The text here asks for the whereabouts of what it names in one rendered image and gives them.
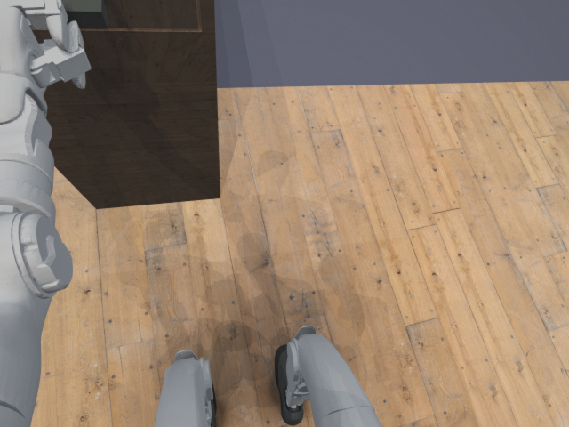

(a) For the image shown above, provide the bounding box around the drawer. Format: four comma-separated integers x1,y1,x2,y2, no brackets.
104,0,198,29

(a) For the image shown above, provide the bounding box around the robot right thigh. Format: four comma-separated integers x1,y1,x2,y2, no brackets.
287,334,382,427

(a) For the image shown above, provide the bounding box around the right robot shin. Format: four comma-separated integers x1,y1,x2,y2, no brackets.
285,326,316,407

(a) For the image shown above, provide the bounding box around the handle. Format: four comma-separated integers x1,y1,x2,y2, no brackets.
61,0,108,29

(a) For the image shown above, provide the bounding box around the robot left forearm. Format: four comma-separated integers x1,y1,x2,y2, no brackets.
0,73,56,226

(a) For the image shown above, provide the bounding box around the cabinet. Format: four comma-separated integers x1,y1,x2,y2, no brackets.
31,0,220,209

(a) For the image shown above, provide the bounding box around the robot left hand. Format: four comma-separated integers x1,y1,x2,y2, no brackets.
0,0,91,96

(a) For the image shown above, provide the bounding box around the robot left upper arm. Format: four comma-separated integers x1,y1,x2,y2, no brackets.
0,211,73,427

